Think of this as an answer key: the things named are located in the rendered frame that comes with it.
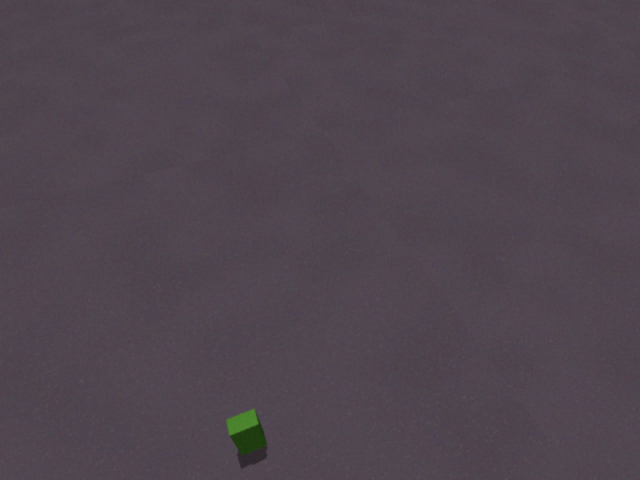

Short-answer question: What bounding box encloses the carton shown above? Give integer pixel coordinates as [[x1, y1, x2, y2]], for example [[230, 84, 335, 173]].
[[226, 409, 267, 456]]

